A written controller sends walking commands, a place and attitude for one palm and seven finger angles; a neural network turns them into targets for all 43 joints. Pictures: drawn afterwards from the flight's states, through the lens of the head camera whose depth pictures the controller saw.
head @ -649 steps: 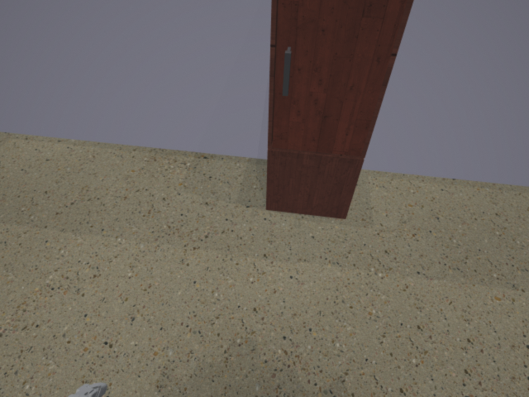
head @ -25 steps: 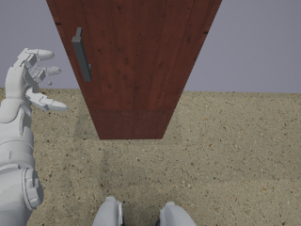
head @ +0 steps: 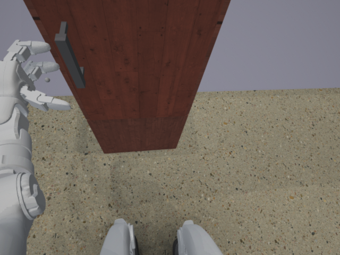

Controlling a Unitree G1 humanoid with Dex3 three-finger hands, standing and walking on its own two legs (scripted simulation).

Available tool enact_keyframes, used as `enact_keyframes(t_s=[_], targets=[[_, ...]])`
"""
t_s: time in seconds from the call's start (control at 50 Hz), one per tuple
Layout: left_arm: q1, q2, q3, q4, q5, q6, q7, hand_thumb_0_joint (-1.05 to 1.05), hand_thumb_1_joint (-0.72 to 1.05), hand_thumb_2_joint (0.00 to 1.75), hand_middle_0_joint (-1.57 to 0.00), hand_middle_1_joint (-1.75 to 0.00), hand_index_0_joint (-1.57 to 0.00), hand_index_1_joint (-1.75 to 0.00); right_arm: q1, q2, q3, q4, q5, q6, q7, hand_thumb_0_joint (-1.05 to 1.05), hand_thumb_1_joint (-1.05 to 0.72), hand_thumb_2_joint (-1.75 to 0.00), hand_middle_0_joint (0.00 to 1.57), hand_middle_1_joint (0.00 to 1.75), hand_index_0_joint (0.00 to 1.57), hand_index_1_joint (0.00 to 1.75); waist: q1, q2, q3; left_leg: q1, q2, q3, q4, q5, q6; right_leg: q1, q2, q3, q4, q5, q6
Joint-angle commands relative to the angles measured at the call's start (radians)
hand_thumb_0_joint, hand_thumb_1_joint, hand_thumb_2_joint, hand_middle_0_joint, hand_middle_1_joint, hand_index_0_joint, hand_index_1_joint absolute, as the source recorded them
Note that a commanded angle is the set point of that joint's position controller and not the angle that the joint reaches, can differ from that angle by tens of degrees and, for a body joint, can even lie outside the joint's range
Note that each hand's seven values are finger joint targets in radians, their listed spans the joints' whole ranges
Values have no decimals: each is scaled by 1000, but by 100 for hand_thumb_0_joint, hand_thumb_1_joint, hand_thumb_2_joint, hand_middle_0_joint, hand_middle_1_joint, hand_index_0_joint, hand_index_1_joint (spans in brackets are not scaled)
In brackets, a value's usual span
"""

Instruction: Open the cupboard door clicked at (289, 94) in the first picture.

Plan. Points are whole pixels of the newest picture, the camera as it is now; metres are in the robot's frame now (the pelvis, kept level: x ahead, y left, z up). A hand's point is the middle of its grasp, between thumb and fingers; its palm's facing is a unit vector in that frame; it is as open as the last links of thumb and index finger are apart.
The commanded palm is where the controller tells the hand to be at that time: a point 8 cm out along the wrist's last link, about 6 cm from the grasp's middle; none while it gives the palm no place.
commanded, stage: move the hooked fingers beside the handle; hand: left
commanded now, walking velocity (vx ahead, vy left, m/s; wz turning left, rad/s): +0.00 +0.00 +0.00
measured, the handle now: (73, 58) +0.55 +0.19 +0.08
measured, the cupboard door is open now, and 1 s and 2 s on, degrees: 0 0 0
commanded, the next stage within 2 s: slide the fingers in behind the handle in 0.56 s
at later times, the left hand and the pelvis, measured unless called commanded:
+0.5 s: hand (48, 84) +0.48 +0.23 +0.07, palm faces +0.06 -1.00 -0.02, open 14.0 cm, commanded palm +0.46 +0.27 +0.07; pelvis +0.00 -0.01 +0.00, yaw +1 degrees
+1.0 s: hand (61, 83) +0.48 +0.21 +0.07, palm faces +0.02 -1.00 +0.00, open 14.0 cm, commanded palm +0.46 +0.25 +0.07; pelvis +0.00 +0.00 +0.00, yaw +1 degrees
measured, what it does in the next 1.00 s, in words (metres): stands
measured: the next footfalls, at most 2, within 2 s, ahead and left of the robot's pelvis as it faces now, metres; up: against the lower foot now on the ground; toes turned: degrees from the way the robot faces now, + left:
none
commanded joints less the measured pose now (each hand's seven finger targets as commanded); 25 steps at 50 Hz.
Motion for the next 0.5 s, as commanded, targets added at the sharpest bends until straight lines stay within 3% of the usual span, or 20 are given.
enact_keyframes(t_s=[0.0,0.02,0.04,0.06,0.1,0.16,0.2,0.22,0.28,0.34,0.36,0.42,0.44,0.46,0.48], targets=[[-403,272,30,-221,-32,-83,2,0,-50,30,-30,-120,-30,-120,135,-191,-71,-55,3,-16,-11,0,-90,-90,20,30,20,30,19,114,-472,500,-34,-79,-106,349,11,91,38,16,-143,311,-16],[-425,268,22,-214,-29,-82,4,0,-50,30,-30,-120,-30,-120,133,-194,-72,-50,5,-15,-13,0,-90,-90,20,30,20,30,9,111,-458,496,-34,-79,-110,333,11,81,37,18,-148,302,-12],[-408,275,28,-201,-24,-79,6,0,-50,30,-30,-120,-30,-120,135,-194,-74,-50,4,-14,-13,0,-90,-90,20,30,20,30,17,119,-445,488,-36,-79,-114,317,9,83,36,17,-151,288,-14],[-403,249,7,-200,-24,-76,5,0,-50,30,-30,-120,-30,-120,131,-193,-74,-52,6,-16,-12,0,-90,-90,20,30,20,30,8,116,-441,488,-38,-77,-116,308,12,75,35,18,-156,281,-13],[-395,261,15,-212,-22,-85,5,0,-50,30,-30,-120,-30,-120,134,-194,-74,-50,3,-16,-15,0,-90,-90,20,30,20,30,19,139,-448,514,-38,-79,-116,332,10,75,35,19,-153,292,-19],[-407,202,-33,-221,-22,-91,0,0,-50,30,-30,-120,-30,-120,123,-186,-74,-43,2,-17,-11,0,-90,-90,20,30,20,30,15,177,-452,550,-36,-85,-116,344,4,44,33,13,-152,285,-21],[-398,173,-47,-232,-33,-100,-2,0,-50,30,-30,-120,-30,-120,125,-185,-78,-41,1,-19,-9,0,-90,-90,20,30,20,30,12,167,-460,581,-34,-91,-115,369,4,36,36,9,-152,294,-24],[-378,180,-36,-225,-36,-98,-1,0,-50,30,-30,-120,-30,-120,121,-187,-78,-42,1,-18,-8,0,-90,-90,20,30,20,30,21,154,-470,575,-34,-91,-117,365,3,46,35,7,-151,293,-22],[-370,185,-33,-181,-38,-82,7,0,-50,30,-30,-120,-30,-120,111,-189,-74,-47,6,-16,-8,0,-90,-90,20,30,20,30,15,108,-415,504,-41,-83,-121,307,8,62,32,12,-159,271,-17],[-424,236,-13,-151,-20,-76,22,0,-50,30,-30,-120,-30,-120,107,-191,-67,-48,5,-17,-13,0,-90,-90,20,30,20,30,5,94,-378,440,-44,-78,-113,260,14,66,28,22,-155,252,-13],[-422,264,6,-168,-13,-84,29,0,-50,30,-30,-120,-30,-120,109,-194,-68,-52,4,-17,-14,0,-90,-90,20,30,20,30,14,103,-405,453,-44,-82,-114,274,12,73,27,22,-150,258,-16],[-449,241,-5,-278,-13,-131,34,0,-50,30,-30,-120,-30,-120,100,-183,-72,-57,0,-24,-10,0,-90,-90,20,30,20,30,29,199,-526,571,-40,-85,-98,366,3,62,29,24,-131,307,-22],[-441,260,14,-275,-17,-140,36,0,-50,30,-30,-120,-30,-120,100,-186,-73,-51,0,-23,-11,0,-90,-90,20,30,20,30,30,176,-531,578,-36,-92,-99,369,1,68,30,22,-132,305,-22],[-434,252,8,-273,-21,-142,33,0,-50,30,-30,-120,-30,-120,97,-183,-70,-52,1,-25,-9,0,-90,-90,20,30,20,30,33,187,-526,575,-38,-90,-102,375,1,80,33,22,-134,312,-22],[-427,228,-7,-261,-26,-135,27,0,-50,30,-30,-120,-30,-120,94,-182,-72,-51,5,-25,-8,0,-90,-90,20,30,20,30,21,154,-518,557,-40,-83,-99,356,5,92,34,25,-142,314,-18]])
